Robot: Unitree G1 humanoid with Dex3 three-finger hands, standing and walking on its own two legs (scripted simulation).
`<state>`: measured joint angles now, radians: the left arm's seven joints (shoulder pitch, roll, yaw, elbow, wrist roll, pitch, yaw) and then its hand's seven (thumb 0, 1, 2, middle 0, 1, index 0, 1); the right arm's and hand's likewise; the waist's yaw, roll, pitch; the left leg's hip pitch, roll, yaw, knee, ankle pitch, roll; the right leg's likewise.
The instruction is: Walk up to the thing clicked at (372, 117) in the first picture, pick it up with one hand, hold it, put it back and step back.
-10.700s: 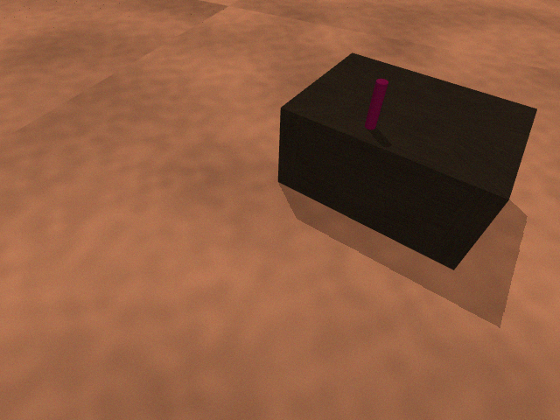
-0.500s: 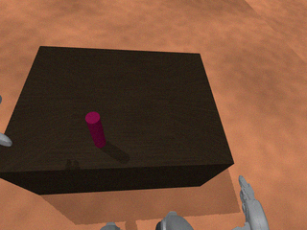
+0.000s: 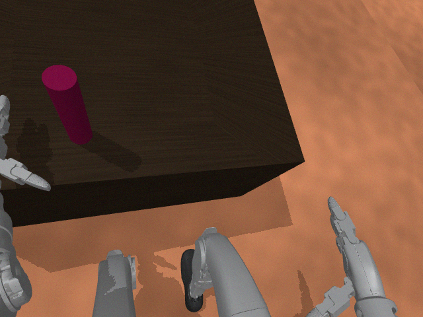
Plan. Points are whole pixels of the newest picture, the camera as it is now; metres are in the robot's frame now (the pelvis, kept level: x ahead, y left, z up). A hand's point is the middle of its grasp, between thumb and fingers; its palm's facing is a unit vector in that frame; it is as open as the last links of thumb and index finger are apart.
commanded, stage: close in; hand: left
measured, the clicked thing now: (72, 111) +0.50 +0.18 -0.05
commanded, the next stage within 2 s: close in 0.58 s
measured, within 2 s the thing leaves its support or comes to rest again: leaves its support in 1.84 s
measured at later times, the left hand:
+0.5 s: hand (67, 135) +0.47 +0.19 -0.08, palm faces +0.09 -1.00 +0.00, open 17.6 cm
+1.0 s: hand (64, 127) +0.48 +0.19 -0.07, palm faces +0.18 -0.98 -0.03, open 16.4 cm
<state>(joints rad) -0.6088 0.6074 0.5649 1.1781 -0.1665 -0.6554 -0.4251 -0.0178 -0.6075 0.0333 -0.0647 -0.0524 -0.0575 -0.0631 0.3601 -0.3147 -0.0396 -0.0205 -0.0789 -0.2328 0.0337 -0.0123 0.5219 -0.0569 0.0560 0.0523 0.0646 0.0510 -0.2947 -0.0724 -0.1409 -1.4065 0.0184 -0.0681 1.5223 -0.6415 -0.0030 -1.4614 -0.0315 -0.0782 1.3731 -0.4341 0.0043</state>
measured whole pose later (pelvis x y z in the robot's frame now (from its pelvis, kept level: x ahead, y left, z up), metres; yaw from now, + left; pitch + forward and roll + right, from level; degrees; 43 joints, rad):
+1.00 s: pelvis +0.00 +0.00 -0.03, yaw +1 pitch +31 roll -4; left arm -0.63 0.46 0.45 1.06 -0.01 -0.69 0.00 -0.02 -0.61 0.09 -0.34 -0.22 -0.35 -0.22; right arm 0.47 -0.30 -0.12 -0.33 -0.07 -0.06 0.10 -0.01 0.51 -0.05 0.06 0.05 0.07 0.05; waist -0.33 -0.04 -0.16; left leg -1.49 0.00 -0.05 1.62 -0.68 0.00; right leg -1.56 -0.05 -0.06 1.50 -0.48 0.01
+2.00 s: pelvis +0.00 +0.00 -0.01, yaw +1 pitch +30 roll -4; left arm -0.71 0.49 0.41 1.09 0.01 -0.61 0.00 -0.03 0.05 1.15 -0.92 -1.18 -0.95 -1.20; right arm 0.48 -0.30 -0.10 -0.38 -0.05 -0.05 0.10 -0.01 0.52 -0.06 0.06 0.05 0.07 0.05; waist -0.36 -0.04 -0.16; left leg -1.43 0.00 -0.06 1.56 -0.65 0.00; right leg -1.50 -0.04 -0.06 1.43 -0.46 0.01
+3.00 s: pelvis +0.02 +0.00 +0.04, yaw +1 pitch +25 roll -2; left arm -0.64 0.38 0.36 1.01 -0.04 -0.55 -0.04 -0.03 0.01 1.22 -0.95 -1.18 -0.98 -1.19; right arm 0.46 -0.28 -0.07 -0.19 -0.05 -0.01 0.07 -0.01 0.53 -0.06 0.06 0.05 0.06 0.05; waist -0.25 -0.02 -0.15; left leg -1.16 0.01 -0.03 1.34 -0.62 0.01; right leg -1.24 -0.03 -0.04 1.24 -0.43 0.02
